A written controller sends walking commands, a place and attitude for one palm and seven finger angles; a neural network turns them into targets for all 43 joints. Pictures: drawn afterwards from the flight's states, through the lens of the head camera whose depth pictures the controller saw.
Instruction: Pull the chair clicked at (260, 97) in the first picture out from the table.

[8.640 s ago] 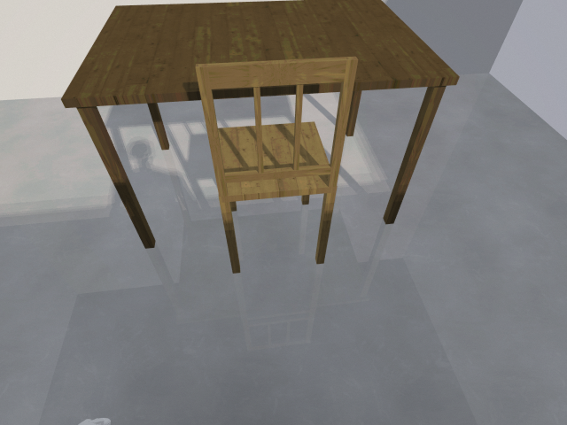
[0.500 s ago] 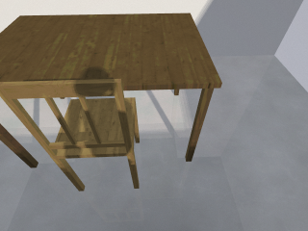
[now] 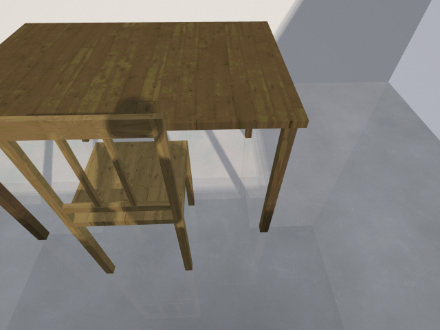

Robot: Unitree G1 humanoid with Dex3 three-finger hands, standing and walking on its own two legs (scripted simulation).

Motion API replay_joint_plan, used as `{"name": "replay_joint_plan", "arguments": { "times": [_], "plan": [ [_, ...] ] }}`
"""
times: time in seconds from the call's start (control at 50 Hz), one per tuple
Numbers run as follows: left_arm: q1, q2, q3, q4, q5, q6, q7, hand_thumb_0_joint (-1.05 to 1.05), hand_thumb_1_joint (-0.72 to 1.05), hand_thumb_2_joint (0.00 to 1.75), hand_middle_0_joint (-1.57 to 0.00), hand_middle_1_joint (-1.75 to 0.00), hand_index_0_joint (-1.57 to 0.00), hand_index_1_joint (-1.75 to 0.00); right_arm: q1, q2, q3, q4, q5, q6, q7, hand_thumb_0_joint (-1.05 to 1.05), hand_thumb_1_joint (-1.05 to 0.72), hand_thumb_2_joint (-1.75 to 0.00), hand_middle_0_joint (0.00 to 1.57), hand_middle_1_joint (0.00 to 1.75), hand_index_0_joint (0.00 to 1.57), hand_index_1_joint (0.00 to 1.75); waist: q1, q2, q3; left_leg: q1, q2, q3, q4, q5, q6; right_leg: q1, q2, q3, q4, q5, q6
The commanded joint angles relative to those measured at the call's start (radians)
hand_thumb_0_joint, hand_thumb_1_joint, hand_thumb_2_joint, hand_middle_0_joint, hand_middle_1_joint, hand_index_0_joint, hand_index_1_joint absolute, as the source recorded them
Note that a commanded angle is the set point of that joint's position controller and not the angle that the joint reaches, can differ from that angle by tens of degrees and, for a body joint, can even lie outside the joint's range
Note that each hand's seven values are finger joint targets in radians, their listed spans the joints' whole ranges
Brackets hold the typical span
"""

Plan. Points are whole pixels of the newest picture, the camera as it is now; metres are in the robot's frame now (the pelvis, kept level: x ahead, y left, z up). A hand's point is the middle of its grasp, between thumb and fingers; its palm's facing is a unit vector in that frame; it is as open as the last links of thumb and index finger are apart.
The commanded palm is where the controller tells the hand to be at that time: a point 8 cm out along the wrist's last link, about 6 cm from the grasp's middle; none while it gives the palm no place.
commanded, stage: look again from close up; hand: left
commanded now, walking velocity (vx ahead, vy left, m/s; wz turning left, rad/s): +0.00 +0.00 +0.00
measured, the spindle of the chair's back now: (81, 176) +0.49 +0.41 -0.09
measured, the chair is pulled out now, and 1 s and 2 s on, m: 0.00 0.00 0.00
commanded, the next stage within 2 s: shuffle to correct the standing spot in 0.52 s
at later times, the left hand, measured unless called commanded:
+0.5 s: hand out of the picture -0.01 +0.15 -0.18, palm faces +0.06 -0.98 -0.17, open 7.4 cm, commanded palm none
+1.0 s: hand out of the picture -0.01 +0.16 -0.19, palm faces +0.09 -0.98 -0.15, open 7.4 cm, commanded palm none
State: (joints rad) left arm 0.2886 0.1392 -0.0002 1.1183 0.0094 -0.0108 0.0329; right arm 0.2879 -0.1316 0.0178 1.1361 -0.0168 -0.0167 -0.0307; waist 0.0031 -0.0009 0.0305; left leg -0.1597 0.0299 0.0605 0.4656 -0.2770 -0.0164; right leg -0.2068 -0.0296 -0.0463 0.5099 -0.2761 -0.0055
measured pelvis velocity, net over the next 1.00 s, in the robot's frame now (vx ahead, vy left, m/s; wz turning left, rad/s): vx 0.05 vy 0.00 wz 0.03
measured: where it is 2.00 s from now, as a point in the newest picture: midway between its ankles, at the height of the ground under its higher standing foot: outside the picture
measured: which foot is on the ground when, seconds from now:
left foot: down 0.00-1.00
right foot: down 0.00-0.94, up 0.96-1.00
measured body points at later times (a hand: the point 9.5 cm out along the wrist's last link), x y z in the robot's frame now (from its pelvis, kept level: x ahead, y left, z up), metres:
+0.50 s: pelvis +0.00 -0.01 +0.00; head +0.01 -0.01 +0.45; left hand -0.02 +0.20 -0.16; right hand -0.01 -0.22 -0.16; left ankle -0.02 +0.13 -0.74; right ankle +0.00 -0.11 -0.74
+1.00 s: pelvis +0.05 +0.00 -0.01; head +0.06 +0.01 +0.43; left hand -0.01 +0.21 -0.18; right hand +0.01 -0.21 -0.17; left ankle -0.02 +0.13 -0.74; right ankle +0.00 -0.10 -0.72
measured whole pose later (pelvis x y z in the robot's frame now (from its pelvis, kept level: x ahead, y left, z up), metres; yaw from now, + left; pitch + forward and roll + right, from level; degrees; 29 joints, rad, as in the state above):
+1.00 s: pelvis +0.05 +0.00 -0.01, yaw +2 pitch +0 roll +0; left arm 0.38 0.15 0.04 1.12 0.02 0.00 0.01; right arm 0.38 -0.10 0.00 1.12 -0.04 -0.05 -0.03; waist -0.01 -0.05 0.01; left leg -0.20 0.03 0.02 0.61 -0.42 -0.01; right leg -0.29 -0.03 -0.09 0.80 -0.50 -0.03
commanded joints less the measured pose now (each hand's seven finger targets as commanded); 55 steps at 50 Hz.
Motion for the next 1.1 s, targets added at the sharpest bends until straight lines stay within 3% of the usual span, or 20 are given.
{"name": "replay_joint_plan", "arguments": {
  "times": [0.0,0.08,0.14,0.44,0.6,0.64,0.68,0.72,0.8,0.84,0.86,0.88,0.9,0.92,0.94,0.96,0.98,1.02,1.06,1.08],
  "plan": [
    [0.058,0.098,0.015,-0.032,0.003,-0.011,0.001,0.00,0.90,0.90,-0.20,-0.30,-0.20,-0.30,0.069,-0.082,-0.017,-0.020,0.003,-0.009,-0.002,0.00,-0.90,-0.90,0.20,0.30,0.20,0.30,0.000,-0.005,0.060,-0.059,0.065,-0.057,-0.089,0.104,0.036,-0.028,-0.081,0.086,-0.120,0.104,-0.031],
    [0.063,0.097,0.016,-0.033,0.003,-0.012,0.001,0.00,0.90,0.90,-0.20,-0.30,-0.20,-0.30,0.072,-0.077,-0.017,-0.016,0.003,-0.009,-0.002,0.00,-0.90,-0.90,0.20,0.30,0.20,0.30,0.002,0.005,0.056,-0.060,0.066,-0.059,-0.093,0.095,0.035,-0.027,-0.079,0.086,-0.127,0.082,-0.032],
    [0.070,0.096,0.016,-0.032,0.004,-0.014,0.001,0.00,0.90,0.90,-0.20,-0.30,-0.20,-0.30,0.075,-0.073,-0.020,-0.017,0.004,-0.009,-0.002,0.00,-0.90,-0.90,0.20,0.30,0.20,0.30,0.000,-0.023,0.043,-0.046,0.066,-0.055,-0.087,0.108,0.034,-0.024,-0.080,0.090,-0.133,0.103,-0.033],
    [0.082,0.089,0.018,-0.029,0.004,-0.016,0.001,0.00,0.90,0.90,-0.20,-0.30,-0.20,-0.30,0.082,-0.068,-0.020,-0.014,0.004,-0.012,-0.006,0.00,-0.90,-0.90,0.20,0.30,0.20,0.30,0.001,-0.004,0.036,-0.045,0.072,-0.061,-0.088,0.142,0.032,-0.008,-0.076,0.079,-0.126,0.141,-0.035],
    [0.078,0.089,0.019,-0.028,0.004,-0.014,0.000,0.00,0.90,0.90,-0.20,-0.30,-0.20,-0.30,0.081,-0.070,-0.019,-0.016,0.001,-0.009,-0.004,0.00,-0.90,-0.90,0.20,0.30,0.20,0.30,0.003,-0.006,0.063,-0.063,0.067,-0.060,-0.095,0.113,0.030,-0.026,-0.078,0.079,-0.141,0.083,-0.034],
    [0.090,0.092,0.025,-0.028,0.008,-0.009,-0.003,0.00,0.90,0.90,-0.20,-0.30,-0.20,-0.30,0.099,-0.071,-0.021,-0.011,-0.003,-0.004,-0.001,0.00,-0.90,-0.90,0.20,0.30,0.20,0.30,0.004,-0.011,0.049,-0.073,0.060,-0.057,-0.080,-0.009,0.039,-0.016,-0.072,0.066,-0.130,-0.077,-0.040],
    [0.094,0.101,0.033,-0.035,0.011,-0.002,-0.008,0.00,0.90,0.90,-0.20,-0.30,-0.20,-0.30,0.099,-0.073,-0.025,-0.020,-0.009,0.003,0.004,0.00,-0.90,-0.90,0.20,0.30,0.20,0.30,0.006,-0.022,0.094,-0.134,0.044,-0.056,-0.064,-0.146,0.047,-0.051,-0.077,0.074,-0.140,-0.250,-0.048],
    [0.105,0.107,0.042,-0.042,0.012,0.001,-0.013,0.00,0.90,0.90,-0.20,-0.30,-0.20,-0.30,0.099,-0.069,-0.028,-0.034,-0.013,0.007,0.008,0.00,-0.90,-0.90,0.20,0.30,0.20,0.30,0.008,-0.047,0.132,-0.190,0.026,-0.056,-0.029,-0.200,0.053,-0.077,-0.089,0.094,-0.153,-0.348,-0.060],
    [0.143,0.116,0.053,-0.044,0.011,-0.006,-0.015,0.00,0.90,0.90,-0.20,-0.30,-0.20,-0.30,0.106,-0.049,-0.029,-0.055,-0.012,-0.002,0.012,0.00,-0.90,-0.90,0.20,0.30,0.20,0.30,0.012,-0.090,0.131,-0.225,0.003,-0.021,0.092,-0.140,0.060,-0.063,-0.134,0.129,-0.165,-0.361,-0.095],
    [0.146,0.113,0.055,-0.043,0.011,-0.011,-0.015,0.00,0.90,0.90,-0.20,-0.30,-0.20,-0.30,0.127,-0.041,-0.030,-0.054,-0.011,-0.008,0.012,0.00,-0.90,-0.90,0.20,0.30,0.20,0.30,-0.006,-0.069,0.126,-0.182,0.007,-0.011,0.107,-0.103,0.063,-0.086,-0.140,0.120,-0.144,-0.309,-0.108],
    [0.126,0.106,0.054,-0.047,0.012,-0.012,-0.017,0.00,0.90,0.90,-0.20,-0.30,-0.20,-0.30,0.152,-0.042,-0.029,-0.047,-0.011,-0.015,0.011,0.00,-0.90,-0.90,0.20,0.30,0.20,0.30,-0.020,-0.016,0.130,-0.144,0.019,-0.031,0.072,-0.058,0.068,-0.114,-0.118,0.080,-0.089,-0.249,-0.100],
    [0.109,0.091,0.052,-0.052,0.012,-0.015,-0.020,0.00,0.90,0.90,-0.20,-0.30,-0.20,-0.30,0.198,-0.059,-0.030,-0.028,-0.012,-0.024,0.009,0.00,-0.90,-0.90,0.20,0.30,0.20,0.30,-0.037,0.070,0.112,-0.085,0.061,-0.098,0.007,0.031,0.083,-0.137,-0.068,0.008,0.019,-0.168,-0.079],
    [0.098,0.063,0.048,-0.062,0.012,-0.019,-0.023,0.00,0.90,0.90,-0.20,-0.30,-0.20,-0.30,0.244,-0.104,-0.041,-0.004,-0.013,-0.031,0.003,0.00,-0.90,-0.90,0.20,0.30,0.20,0.30,-0.047,0.204,0.088,-0.003,0.159,-0.232,-0.056,0.131,0.125,-0.203,-0.010,-0.078,0.171,-0.119,-0.049],
    [0.054,0.046,0.043,-0.080,0.015,-0.024,-0.023,0.00,0.90,0.90,-0.20,-0.30,-0.20,-0.30,0.291,-0.140,-0.050,0.013,-0.016,-0.033,-0.008,0.00,-0.90,-0.90,0.20,0.30,0.20,0.30,-0.066,0.284,0.096,0.074,0.249,-0.370,-0.108,0.299,0.191,-0.313,0.030,-0.113,0.294,-0.182,-0.034],
    [0.003,0.051,0.042,-0.104,0.017,-0.028,-0.023,0.00,0.90,0.90,-0.20,-0.30,-0.20,-0.30,0.316,-0.143,-0.051,0.017,-0.020,-0.034,-0.017,0.00,-0.90,-0.90,0.20,0.30,0.20,0.30,-0.083,0.278,0.119,0.160,0.304,-0.435,-0.115,0.511,0.248,-0.438,0.024,-0.077,0.390,-0.309,-0.036],
    [-0.038,0.051,0.046,-0.119,0.014,-0.030,-0.026,0.00,0.90,0.90,-0.20,-0.30,-0.20,-0.30,0.324,-0.146,-0.052,0.018,-0.025,-0.037,-0.022,0.00,-0.90,-0.90,0.20,0.30,0.20,0.30,-0.090,0.213,0.125,0.183,0.337,-0.441,-0.101,0.629,0.275,-0.481,-0.002,-0.040,0.443,-0.343,-0.041],
    [-0.066,0.046,0.049,-0.128,0.011,-0.032,-0.032,0.00,0.90,0.90,-0.20,-0.30,-0.20,-0.30,0.309,-0.153,-0.052,0.014,-0.027,-0.040,-0.023,0.00,-0.90,-0.90,0.20,0.30,0.20,0.30,-0.086,0.184,0.123,0.157,0.337,-0.411,-0.096,0.650,0.273,-0.466,-0.021,-0.017,0.448,-0.330,-0.042],
    [-0.037,0.028,0.052,-0.125,0.005,-0.030,-0.043,0.00,0.90,0.90,-0.20,-0.30,-0.20,-0.30,0.220,-0.159,-0.057,-0.014,-0.027,-0.041,-0.023,0.00,-0.90,-0.90,0.20,0.30,0.20,0.30,-0.042,0.193,0.083,0.068,0.287,-0.308,-0.101,0.512,0.224,-0.332,-0.030,-0.016,0.338,-0.273,-0.041],
    [0.074,0.022,0.057,-0.085,0.008,-0.031,-0.052,0.00,0.90,0.90,-0.20,-0.30,-0.20,-0.30,0.139,-0.159,-0.058,-0.032,-0.019,-0.036,-0.022,0.00,-0.90,-0.90,0.20,0.30,0.20,0.30,0.021,0.157,0.023,-0.048,0.193,-0.174,-0.008,0.389,0.146,-0.067,0.018,-0.088,0.067,-0.062,-0.035],
    [0.159,0.049,0.063,-0.052,0.010,-0.036,-0.049,0.00,0.90,0.90,-0.20,-0.30,-0.20,-0.30,0.142,-0.143,-0.058,-0.034,-0.009,-0.035,-0.018,0.00,-0.90,-0.90,0.20,0.30,0.20,0.30,0.051,0.082,-0.021,-0.130,0.130,-0.117,0.098,0.306,0.113,0.111,0.016,-0.073,-0.021,0.063,-0.033]
  ]
}}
